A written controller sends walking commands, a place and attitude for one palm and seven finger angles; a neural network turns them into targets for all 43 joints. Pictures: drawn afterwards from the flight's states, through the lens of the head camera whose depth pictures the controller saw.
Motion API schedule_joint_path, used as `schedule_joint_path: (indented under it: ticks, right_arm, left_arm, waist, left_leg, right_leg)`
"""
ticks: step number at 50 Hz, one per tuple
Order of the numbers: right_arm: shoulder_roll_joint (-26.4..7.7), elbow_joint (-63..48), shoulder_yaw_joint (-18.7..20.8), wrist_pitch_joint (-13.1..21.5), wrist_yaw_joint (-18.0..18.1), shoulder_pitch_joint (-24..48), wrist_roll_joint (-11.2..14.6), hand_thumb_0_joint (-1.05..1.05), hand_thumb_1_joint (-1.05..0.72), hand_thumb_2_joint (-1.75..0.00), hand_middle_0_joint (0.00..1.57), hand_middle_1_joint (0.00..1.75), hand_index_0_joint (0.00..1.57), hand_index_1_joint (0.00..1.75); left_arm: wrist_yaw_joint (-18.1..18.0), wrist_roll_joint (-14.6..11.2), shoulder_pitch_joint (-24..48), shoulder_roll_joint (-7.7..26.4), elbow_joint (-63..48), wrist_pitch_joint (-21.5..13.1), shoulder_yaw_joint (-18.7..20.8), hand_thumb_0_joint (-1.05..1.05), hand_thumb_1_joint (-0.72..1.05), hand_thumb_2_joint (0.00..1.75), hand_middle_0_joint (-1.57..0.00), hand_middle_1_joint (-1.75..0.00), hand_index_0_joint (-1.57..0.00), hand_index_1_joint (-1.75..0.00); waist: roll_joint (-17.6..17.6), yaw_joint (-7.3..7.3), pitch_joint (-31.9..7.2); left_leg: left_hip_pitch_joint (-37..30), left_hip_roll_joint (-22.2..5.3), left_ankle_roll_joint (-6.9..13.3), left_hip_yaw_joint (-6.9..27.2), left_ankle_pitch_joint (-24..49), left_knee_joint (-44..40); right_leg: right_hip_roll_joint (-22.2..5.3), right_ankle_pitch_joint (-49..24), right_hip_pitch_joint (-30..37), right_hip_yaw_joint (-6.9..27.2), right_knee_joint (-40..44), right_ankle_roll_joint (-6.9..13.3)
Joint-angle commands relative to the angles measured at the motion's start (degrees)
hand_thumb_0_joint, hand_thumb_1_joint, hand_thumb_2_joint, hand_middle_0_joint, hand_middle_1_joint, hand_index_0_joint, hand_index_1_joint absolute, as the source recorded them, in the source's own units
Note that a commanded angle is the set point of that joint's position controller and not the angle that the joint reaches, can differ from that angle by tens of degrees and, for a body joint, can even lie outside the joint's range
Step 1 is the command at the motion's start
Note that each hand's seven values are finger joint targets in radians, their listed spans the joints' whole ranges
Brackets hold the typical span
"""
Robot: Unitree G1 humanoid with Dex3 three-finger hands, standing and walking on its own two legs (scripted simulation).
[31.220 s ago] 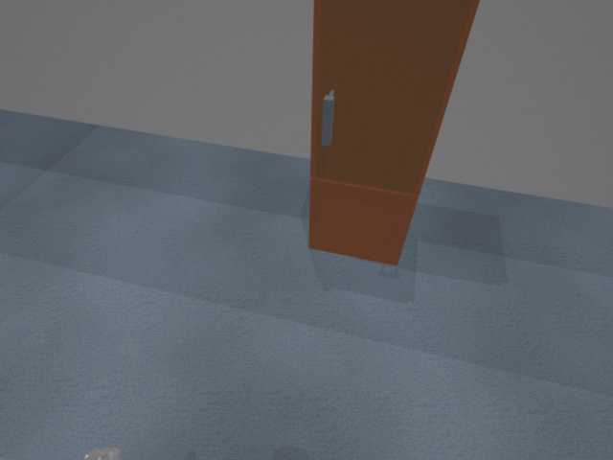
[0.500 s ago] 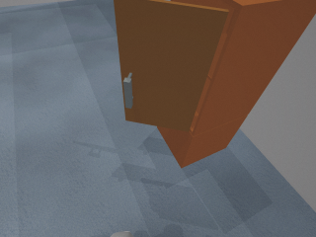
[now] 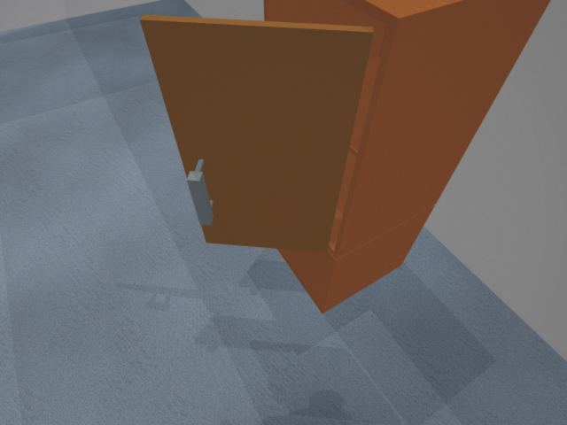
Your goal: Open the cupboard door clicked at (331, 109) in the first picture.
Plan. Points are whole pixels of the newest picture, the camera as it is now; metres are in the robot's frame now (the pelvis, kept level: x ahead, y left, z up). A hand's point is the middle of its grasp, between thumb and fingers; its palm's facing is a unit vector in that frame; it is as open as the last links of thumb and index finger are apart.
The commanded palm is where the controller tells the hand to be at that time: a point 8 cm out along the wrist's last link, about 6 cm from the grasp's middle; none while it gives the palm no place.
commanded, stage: come to a stop and stand still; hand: left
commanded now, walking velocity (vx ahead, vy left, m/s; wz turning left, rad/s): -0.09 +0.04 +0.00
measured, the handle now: (203, 192) +0.58 +0.19 -0.09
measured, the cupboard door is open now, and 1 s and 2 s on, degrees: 54 54 54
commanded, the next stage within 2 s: look again from close up in 0.58 s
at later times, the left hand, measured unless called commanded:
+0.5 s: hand out of the picture +0.00 +0.19 -0.17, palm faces +0.05 -0.97 -0.22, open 7.3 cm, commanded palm none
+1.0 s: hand out of the picture -0.03 +0.17 -0.17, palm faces +0.03 -0.98 -0.17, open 7.3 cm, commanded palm none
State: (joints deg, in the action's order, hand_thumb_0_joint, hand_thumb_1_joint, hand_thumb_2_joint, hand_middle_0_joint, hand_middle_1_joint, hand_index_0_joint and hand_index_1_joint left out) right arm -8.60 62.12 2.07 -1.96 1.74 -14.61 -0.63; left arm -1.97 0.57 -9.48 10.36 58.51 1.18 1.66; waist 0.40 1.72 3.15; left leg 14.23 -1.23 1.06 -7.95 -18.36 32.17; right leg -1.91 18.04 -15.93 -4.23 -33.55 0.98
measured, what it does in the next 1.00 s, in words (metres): stands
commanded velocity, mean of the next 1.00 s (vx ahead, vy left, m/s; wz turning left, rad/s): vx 0.00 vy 0.00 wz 0.00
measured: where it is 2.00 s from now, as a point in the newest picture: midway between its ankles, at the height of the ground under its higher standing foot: outside the picture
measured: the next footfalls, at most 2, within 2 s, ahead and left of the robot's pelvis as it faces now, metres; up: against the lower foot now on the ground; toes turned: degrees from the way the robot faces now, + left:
none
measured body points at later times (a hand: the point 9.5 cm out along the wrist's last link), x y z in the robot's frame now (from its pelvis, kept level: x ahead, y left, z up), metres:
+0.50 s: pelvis -0.03 +0.00 +0.00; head -0.03 +0.00 +0.45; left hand +0.00 +0.24 -0.15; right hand +0.05 -0.22 -0.14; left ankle -0.01 +0.10 -0.73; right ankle +0.00 -0.11 -0.73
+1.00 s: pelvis -0.03 +0.01 +0.01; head -0.04 +0.01 +0.46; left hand -0.03 +0.22 -0.15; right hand -0.05 -0.21 -0.15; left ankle -0.01 +0.10 -0.73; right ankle +0.00 -0.11 -0.73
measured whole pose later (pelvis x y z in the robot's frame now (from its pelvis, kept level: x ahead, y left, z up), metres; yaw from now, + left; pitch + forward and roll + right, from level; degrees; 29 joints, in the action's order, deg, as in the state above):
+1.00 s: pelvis -0.03 +0.01 +0.01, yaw +0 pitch -2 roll +0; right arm -7.9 63.0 -0.8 0.4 0.8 -19.2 -1.2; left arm -1.8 0.6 -18.7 8.6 61.2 -0.5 -0.5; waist 0.8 0.1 0.2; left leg 12.2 0.2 1.8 -4.2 -12.0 25.6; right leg -1.5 11.4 -12.8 -4.3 -25.7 0.5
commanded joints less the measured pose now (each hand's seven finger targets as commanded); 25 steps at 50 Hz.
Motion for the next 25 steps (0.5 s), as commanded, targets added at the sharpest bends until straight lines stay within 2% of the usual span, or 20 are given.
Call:
schedule_joint_path:
  ticks: [1,2,3,5,7,8,9,10,11,12,13,14,15,16,17,18,19,21,22,25]
  right_arm:
    - [-6.2,-1.8,1.4,0.3,0.6,-5.1,-0.1,0.00,-0.90,-0.90,0.20,0.30,0.20,0.30]
    - [-7.1,-2.2,1.5,0.4,0.7,-4.2,-0.4,0.00,-0.90,-0.90,0.20,0.30,0.20,0.30]
    - [-7.9,-2.6,1.5,0.5,0.7,-3.6,-0.6,0.00,-0.90,-0.90,0.20,0.30,0.20,0.30]
    - [-8.4,-3.0,1.6,0.8,0.8,-2.0,-0.6,0.00,-0.90,-0.90,0.20,0.30,0.20,0.30]
    - [-8.5,-3.7,1.4,1.0,0.7,0.0,-0.6,0.00,-0.90,-0.90,0.20,0.30,0.20,0.30]
    - [-10.0,-8.8,1.7,2.2,0.1,6.6,0.9,0.00,-0.90,-0.90,0.20,0.30,0.20,0.30]
    - [-7.2,-10.8,0.9,2.2,-0.5,4.8,0.5,0.00,-0.90,-0.90,0.20,0.30,0.20,0.30]
    - [-4.0,-10.2,0.8,1.7,-0.6,-2.3,0.2,0.00,-0.90,-0.90,0.20,0.30,0.20,0.30]
    - [-4.0,-10.3,0.9,1.5,-0.6,-2.1,0.0,0.00,-0.90,-0.90,0.20,0.30,0.20,0.30]
    - [-3.4,-10.6,1.1,1.4,-0.7,-1.6,0.2,0.00,-0.90,-0.90,0.20,0.30,0.20,0.30]
    - [-3.2,-10.7,0.9,1.5,-0.7,-1.9,0.2,0.00,-0.90,-0.90,0.20,0.30,0.20,0.30]
    - [-2.9,-10.4,0.7,1.6,-0.8,-3.0,0.2,0.00,-0.90,-0.90,0.20,0.30,0.20,0.30]
    - [-3.9,-10.2,0.6,1.9,-0.8,-3.5,0.0,0.00,-0.90,-0.90,0.20,0.30,0.20,0.30]
    - [-5.3,-10.4,0.7,2.1,-0.8,-3.1,-0.3,0.00,-0.90,-0.90,0.20,0.30,0.20,0.30]
    - [-6.4,-11.0,0.7,2.2,-0.8,-1.8,-0.5,0.00,-0.90,-0.90,0.20,0.30,0.20,0.30]
    - [-7.4,-11.4,0.8,2.2,-0.8,-0.7,-0.6,0.00,-0.90,-0.90,0.20,0.30,0.20,0.30]
    - [-7.6,-11.7,0.7,2.3,-0.7,0.1,-0.6,0.00,-0.90,-0.90,0.20,0.30,0.20,0.30]
    - [-7.8,-11.9,0.6,2.5,-0.7,0.2,-0.7,0.00,-0.90,-0.90,0.20,0.30,0.20,0.30]
    - [-7.9,-12.0,0.6,2.5,-0.6,-0.1,-0.7,0.00,-0.90,-0.90,0.20,0.30,0.20,0.30]
    - [-7.6,-11.3,0.3,2.7,-0.7,-1.1,-0.7,0.00,-0.90,-0.90,0.20,0.30,0.20,0.30]
  left_arm:
    - [-0.7,0.0,-2.8,7.0,-3.2,0.1,1.9,0.00,0.90,0.90,-0.20,-0.30,-0.20,-0.30]
    - [-0.6,-0.1,-2.9,5.9,-3.5,0.3,1.7,0.00,0.90,0.90,-0.20,-0.30,-0.20,-0.30]
    - [-0.6,-0.1,-2.9,5.1,-3.6,0.5,1.6,0.00,0.90,0.90,-0.20,-0.30,-0.20,-0.30]
    - [-0.4,0.1,-4.0,3.9,-3.3,0.8,1.5,0.00,0.90,0.90,-0.20,-0.30,-0.20,-0.30]
    - [-0.1,0.3,-5.3,3.9,-2.7,0.9,1.6,0.00,0.90,0.90,-0.20,-0.30,-0.20,-0.30]
    - [-2.3,-0.1,-11.4,5.5,-1.0,0.1,0.2,0.00,0.90,0.90,-0.20,-0.30,-0.20,-0.30]
    - [-1.9,0.7,-11.5,8.7,-1.6,-1.7,1.0,0.00,0.90,0.90,-0.20,-0.30,-0.20,-0.30]
    - [-1.7,0.7,-7.9,9.4,-3.4,-2.6,1.2,0.00,0.90,0.90,-0.20,-0.30,-0.20,-0.30]
    - [-1.6,1.0,-6.7,8.4,-4.9,-2.8,1.3,0.00,0.90,0.90,-0.20,-0.30,-0.20,-0.30]
    - [-1.5,1.1,-6.2,8.9,-5.9,-2.7,1.4,0.00,0.90,0.90,-0.20,-0.30,-0.20,-0.30]
    - [-1.5,1.0,-5.4,9.2,-6.3,-2.6,1.5,0.00,0.90,0.90,-0.20,-0.30,-0.20,-0.30]
    - [-1.3,0.8,-3.8,9.3,-6.7,-2.3,1.5,0.00,0.90,0.90,-0.20,-0.30,-0.20,-0.30]
    - [-1.1,0.5,-3.6,8.3,-6.6,-2.1,1.3,0.00,0.90,0.90,-0.20,-0.30,-0.20,-0.30]
    - [-1.0,0.4,-3.9,7.0,-6.8,-1.7,1.2,0.00,0.90,0.90,-0.20,-0.30,-0.20,-0.30]
    - [-0.8,0.6,-4.4,6.3,-7.0,-1.1,1.0,0.00,0.90,0.90,-0.20,-0.30,-0.20,-0.30]
    - [-0.6,0.7,-5.7,5.5,-6.8,-0.9,0.7,0.00,0.90,0.90,-0.20,-0.30,-0.20,-0.30]
    - [-0.4,0.8,-7.1,5.1,-6.2,-1.1,0.4,0.00,0.90,0.90,-0.20,-0.30,-0.20,-0.30]
    - [-0.1,0.8,-8.7,4.9,-5.6,-1.3,0.3,0.00,0.90,0.90,-0.20,-0.30,-0.20,-0.30]
    - [0.0,0.8,-9.0,4.8,-5.5,-1.4,0.3,0.00,0.90,0.90,-0.20,-0.30,-0.20,-0.30]
    - [0.1,0.8,-9.2,5.2,-5.6,-1.6,0.2,0.00,0.90,0.90,-0.20,-0.30,-0.20,-0.30]
  waist:
    - [0.0,-0.93,-5.3]
    - [-4.6,-1.44,-4.2]
    - [-7.1,-1.84,-3.3]
    - [-8.0,-2.89,-2.5]
    - [-7.5,-3.68,-1.8]
    - [-7.0,-5.61,-2.2]
    - [3.5,-4.05,-5.4]
    - [12.7,-0.42,-10.7]
    - [11.3,-1.44,-11.7]
    - [7.3,-1.07,-10.4]
    - [4.6,-0.38,-9.6]
    - [2.3,0.79,-7.5]
    - [1.4,0.78,-5.4]
    - [-1.3,0.28,-2.7]
    - [-4.3,-0.58,0.3]
    - [-6.3,-1.18,1.9]
    - [-6.2,-1.91,2.4]
    - [-3.5,-2.03,1.1]
    - [-1.8,-1.79,0.5]
    - [-0.8,-1.40,0.0]
  left_leg:
    - [-4.3,-6.7,-0.2,7.3,23.7,-3.1]
    - [-3.2,-9.3,1.4,9.8,25.6,-6.5]
    - [-0.6,-11.6,3.3,11.7,25.3,-9.5]
    - [2.3,-12.9,5.1,12.4,22.2,-11.8]
    - [4.4,-11.8,4.6,11.3,14.5,-12.2]
    - [1.1,-11.2,1.5,6.1,22.3,2.2]
    - [4.0,-5.1,-0.5,3.0,11.8,8.6]
    - [6.9,-1.5,-1.4,4.5,-6.5,9.9]
    - [7.2,-0.6,-1.2,5.4,-8.7,10.6]
    - [6.2,0.3,-1.2,5.3,-7.6,9.2]
    - [3.6,0.8,-1.3,5.0,-3.9,4.8]
    - [-0.7,1.0,-1.0,4.4,1.4,-0.5]
    - [-3.0,-0.6,-0.5,6.0,5.6,-3.2]
    - [-2.3,-3.7,0.7,8.8,9.7,-4.4]
    - [1.0,-5.8,1.7,11.6,8.0,-7.0]
    - [3.7,-7.3,2.5,13.7,5.0,-9.8]
    - [6.1,-7.6,2.7,14.1,1.9,-11.4]
    - [6.9,-6.4,2.3,13.8,-3.3,-12.4]
    - [6.3,-5.8,2.2,13.3,-4.6,-12.3]
    - [5.3,-4.9,1.8,12.5,-4.9,-12.6]
  right_leg:
    - [-7.6,-27.5,0.8,6.4,2.8,4.0]
    - [-4.7,-20.3,0.2,4.6,1.1,2.2]
    - [-2.3,-12.1,1.6,2.4,-1.1,0.9]
    - [-0.9,-0.9,3.1,2.2,-2.9,0.3]
    - [-1.2,-1.4,4.4,2.9,-0.9,0.4]
    - [-6.4,-16.1,0.0,7.8,6.1,1.2]
    - [-11.2,-34.7,5.7,12.6,8.3,2.6]
    - [-16.3,-38.1,10.3,16.6,7.7,6.8]
    - [-16.0,-40.4,11.6,15.9,6.8,9.3]
    - [-14.8,-38.0,10.0,14.8,6.5,9.6]
    - [-13.4,-33.5,7.7,14.3,6.2,9.0]
    - [-11.5,-25.2,3.3,11.6,6.2,7.0]
    - [-8.8,-17.5,-0.4,9.9,6.0,4.6]
    - [-5.8,-10.1,-3.1,7.8,6.2,2.7]
    - [-3.4,-2.7,-4.0,6.0,5.9,1.8]
    - [-2.0,-0.6,-3.3,4.4,5.4,1.2]
    - [-1.8,-1.7,-1.1,3.8,5.6,0.9]
    - [-2.1,-2.7,1.1,4.5,6.7,1.0]
    - [-2.3,-2.3,0.9,5.2,7.5,1.1]
    - [-3.2,-0.5,0.5,6.2,9.7,1.2]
